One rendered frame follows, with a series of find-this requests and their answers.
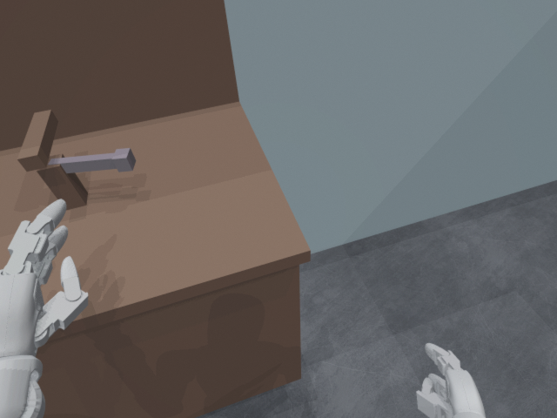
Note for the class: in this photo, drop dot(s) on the counter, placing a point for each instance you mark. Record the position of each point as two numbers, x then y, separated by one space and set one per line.
191 260

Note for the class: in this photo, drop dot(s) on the robot left forearm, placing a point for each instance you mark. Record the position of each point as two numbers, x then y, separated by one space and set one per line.
20 395

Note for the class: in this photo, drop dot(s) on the left robot hand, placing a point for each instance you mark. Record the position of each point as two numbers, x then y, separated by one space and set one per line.
32 251

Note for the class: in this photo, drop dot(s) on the tap lever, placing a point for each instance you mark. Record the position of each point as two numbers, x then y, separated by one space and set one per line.
123 160

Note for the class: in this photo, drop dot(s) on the right robot hand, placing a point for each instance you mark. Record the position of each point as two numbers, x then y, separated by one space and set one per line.
456 394

